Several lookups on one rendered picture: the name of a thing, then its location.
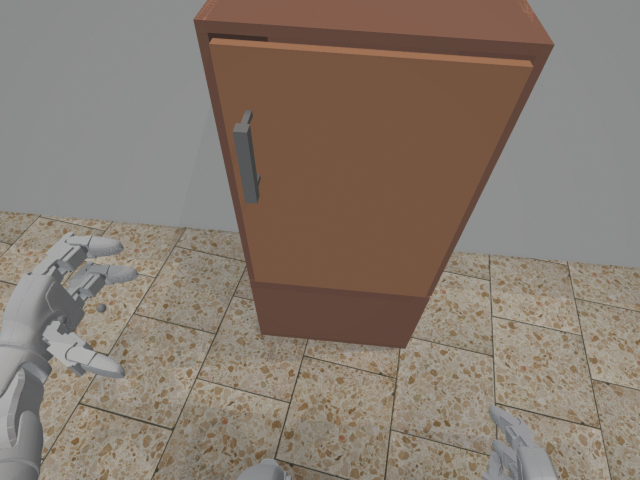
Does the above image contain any robot left forearm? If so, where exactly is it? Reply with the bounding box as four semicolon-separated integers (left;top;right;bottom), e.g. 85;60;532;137
0;345;52;480

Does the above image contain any right robot hand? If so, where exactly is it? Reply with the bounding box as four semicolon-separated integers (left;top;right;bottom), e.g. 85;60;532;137
482;405;559;480

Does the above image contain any cupboard door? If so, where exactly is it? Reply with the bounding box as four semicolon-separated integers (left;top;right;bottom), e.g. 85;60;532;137
209;38;533;297

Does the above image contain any robot left shin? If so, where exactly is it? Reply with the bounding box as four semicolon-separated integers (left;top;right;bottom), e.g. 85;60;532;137
260;459;280;468

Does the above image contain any handle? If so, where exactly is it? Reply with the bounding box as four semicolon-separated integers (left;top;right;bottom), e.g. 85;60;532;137
233;110;261;204

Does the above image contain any left robot hand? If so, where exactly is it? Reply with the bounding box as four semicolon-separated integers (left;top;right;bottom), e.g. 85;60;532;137
0;232;139;378

